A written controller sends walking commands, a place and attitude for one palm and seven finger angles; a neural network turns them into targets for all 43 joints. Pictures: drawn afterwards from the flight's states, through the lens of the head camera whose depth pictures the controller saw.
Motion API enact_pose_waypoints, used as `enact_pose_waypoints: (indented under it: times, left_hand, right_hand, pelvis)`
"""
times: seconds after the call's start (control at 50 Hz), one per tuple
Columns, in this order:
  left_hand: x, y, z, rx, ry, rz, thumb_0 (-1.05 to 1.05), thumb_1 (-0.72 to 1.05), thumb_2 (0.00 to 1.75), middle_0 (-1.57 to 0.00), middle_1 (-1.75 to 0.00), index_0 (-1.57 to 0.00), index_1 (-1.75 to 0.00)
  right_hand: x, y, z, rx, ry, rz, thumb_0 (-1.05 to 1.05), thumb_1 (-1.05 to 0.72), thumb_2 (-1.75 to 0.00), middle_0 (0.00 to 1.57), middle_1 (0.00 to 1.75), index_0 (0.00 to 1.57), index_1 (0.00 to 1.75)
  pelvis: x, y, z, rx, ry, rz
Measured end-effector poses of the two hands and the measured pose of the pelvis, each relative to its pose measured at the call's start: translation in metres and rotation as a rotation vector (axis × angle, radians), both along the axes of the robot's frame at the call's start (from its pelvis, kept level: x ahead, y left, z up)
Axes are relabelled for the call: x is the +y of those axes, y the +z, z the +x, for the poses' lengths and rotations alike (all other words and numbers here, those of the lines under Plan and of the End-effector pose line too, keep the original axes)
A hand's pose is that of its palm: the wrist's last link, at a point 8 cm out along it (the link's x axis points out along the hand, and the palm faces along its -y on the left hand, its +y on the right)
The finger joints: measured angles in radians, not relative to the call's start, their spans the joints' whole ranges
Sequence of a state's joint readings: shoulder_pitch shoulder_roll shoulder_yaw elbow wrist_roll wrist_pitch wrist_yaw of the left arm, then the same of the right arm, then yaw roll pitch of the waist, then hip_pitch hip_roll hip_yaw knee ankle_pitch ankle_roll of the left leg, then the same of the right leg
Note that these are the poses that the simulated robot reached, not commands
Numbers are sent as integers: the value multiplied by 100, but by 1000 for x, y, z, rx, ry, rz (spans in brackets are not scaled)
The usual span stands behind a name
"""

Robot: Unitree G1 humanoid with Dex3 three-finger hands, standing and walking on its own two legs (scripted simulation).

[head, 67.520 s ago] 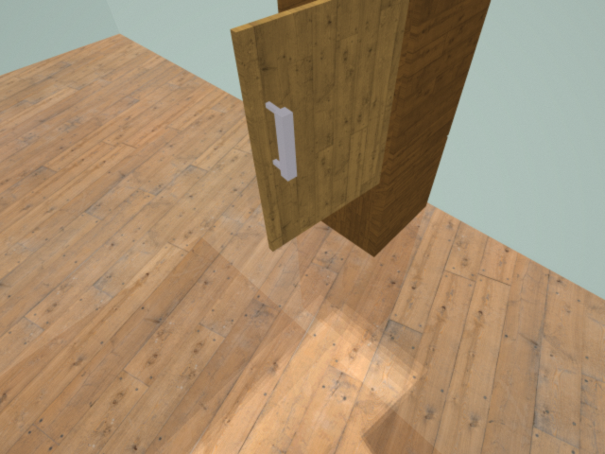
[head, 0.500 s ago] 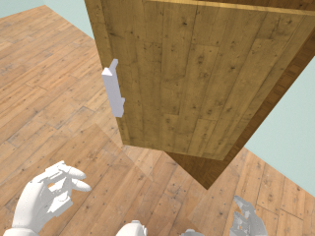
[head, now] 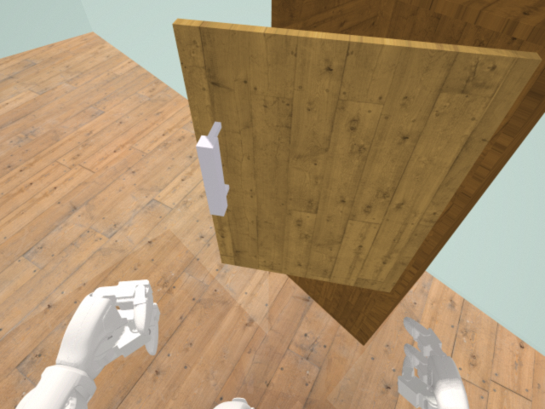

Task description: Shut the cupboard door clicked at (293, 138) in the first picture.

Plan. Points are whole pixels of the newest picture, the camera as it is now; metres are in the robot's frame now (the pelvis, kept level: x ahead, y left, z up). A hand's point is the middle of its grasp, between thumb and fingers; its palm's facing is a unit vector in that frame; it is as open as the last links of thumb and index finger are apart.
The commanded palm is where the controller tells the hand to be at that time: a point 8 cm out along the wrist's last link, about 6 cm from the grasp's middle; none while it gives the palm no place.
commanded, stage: raise the hand and make a fist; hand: left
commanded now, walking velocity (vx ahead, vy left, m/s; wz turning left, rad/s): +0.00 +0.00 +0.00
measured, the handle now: (217, 170) +0.47 +0.13 +0.08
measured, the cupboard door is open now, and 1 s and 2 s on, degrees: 35 35 35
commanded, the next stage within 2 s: bring the fist close to the handle in 0.54 s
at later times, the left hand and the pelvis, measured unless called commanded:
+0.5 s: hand (128, 310) +0.22 +0.19 +0.09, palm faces -0.07 -0.99 -0.07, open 3.1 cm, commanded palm +0.20 +0.24 +0.09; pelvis +0.00 +0.00 +0.01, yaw +0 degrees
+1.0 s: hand (166, 288) +0.26 +0.16 +0.08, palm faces -0.18 -0.98 -0.03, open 3.1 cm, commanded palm +0.25 +0.22 +0.09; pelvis +0.00 +0.00 +0.01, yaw +0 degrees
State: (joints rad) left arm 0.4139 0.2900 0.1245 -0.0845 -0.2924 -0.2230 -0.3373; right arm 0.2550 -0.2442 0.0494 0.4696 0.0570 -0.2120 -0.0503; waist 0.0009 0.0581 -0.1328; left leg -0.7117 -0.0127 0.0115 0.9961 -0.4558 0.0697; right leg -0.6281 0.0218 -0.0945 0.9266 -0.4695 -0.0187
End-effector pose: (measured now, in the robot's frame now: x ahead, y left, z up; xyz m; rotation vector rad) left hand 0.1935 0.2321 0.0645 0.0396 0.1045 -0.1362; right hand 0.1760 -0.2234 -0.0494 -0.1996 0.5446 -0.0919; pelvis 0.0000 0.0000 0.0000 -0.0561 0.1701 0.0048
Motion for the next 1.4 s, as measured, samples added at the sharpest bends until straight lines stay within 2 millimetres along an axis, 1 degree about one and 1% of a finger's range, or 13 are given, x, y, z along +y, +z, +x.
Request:
enact_pose_waypoints:
  times: [0.06,0.2,0.28,0.36,0.4,0.54,0.68,0.74,0.86,1.02,1.18,1.32,1.4]
  left_hand:
    - [-1,1,1,3,-19,2,2,90,90,-128,-148,-127,-148]
    - [19,41,12,-177,59,34,2,90,90,-130,-150,-129,-150]
    - [16,26,17,-73,26,11,2,90,90,-130,-150,-129,-150]
    - [6,7,11,34,-18,-7,2,90,90,-130,-150,-129,-150]
    - [5,8,9,15,-10,-7,2,90,90,-130,-150,-129,-150]
    - [18,35,11,-157,65,30,2,90,90,-130,-150,-130,-150]
    - [7,12,9,1,-4,5,2,90,90,-130,-150,-130,-150]
    - [5,14,10,-24,2,-2,2,90,90,-130,-150,-130,-150]
    - [4,31,28,-163,34,-1,2,90,90,-130,-150,-130,-150]
    - [-17,14,56,-41,-44,-14,2,90,90,-130,-150,-130,-150]
    - [-25,34,74,-157,8,-18,2,90,90,-130,-150,-130,-150]
    - [-44,14,88,-62,-29,-11,2,90,90,-130,-150,-130,-150]
    - [-57,18,103,-92,-36,-14,2,90,90,-130,-150,-130,-150]
  right_hand:
    - [0,1,-7,14,-3,-10,1,-90,-90,20,30,21,30]
    - [-4,-1,-20,44,-15,-14,1,-90,-90,20,30,21,30]
    - [-7,0,-25,48,-35,-6,1,-90,-90,20,30,21,30]
    - [-11,4,-28,38,-50,-20,1,-90,-90,20,30,21,30]
    - [-12,6,-28,35,-49,-32,1,-90,-90,20,30,21,30]
    - [-10,4,-22,42,-13,-35,1,-91,-90,20,30,21,30]
    - [-5,4,-16,20,-22,-9,1,-90,-90,20,30,21,30]
    - [-5,5,-15,17,-15,-20,1,-90,-90,20,30,21,30]
    - [-6,0,-16,44,6,-33,1,-90,-90,20,30,21,30]
    - [-13,-6,-30,92,-47,-23,1,-90,-90,20,30,21,30]
    - [-18,-10,-39,136,-64,-15,1,-91,-90,20,30,21,30]
    - [-21,-16,-40,175,-67,-7,1,-91,-90,20,30,21,30]
    - [-23,-18,-40,190,-72,-9,1,-91,-90,20,30,21,30]
  pelvis:
    - [0,2,-1,-10,-4,1]
    - [2,7,-1,-33,0,1]
    - [4,9,-1,-33,-2,4]
    - [5,11,-1,-35,-10,8]
    - [5,11,-1,-37,-13,10]
    - [3,9,-2,-37,-1,7]
    - [4,10,-1,-34,-4,7]
    - [3,9,-1,-37,-3,8]
    - [1,6,-4,-35,7,5]
    - [2,8,-1,-24,-7,12]
    - [0,10,3,-22,-16,21]
    - [-2,10,3,-18,-14,24]
    - [-5,10,3,-16,-17,28]
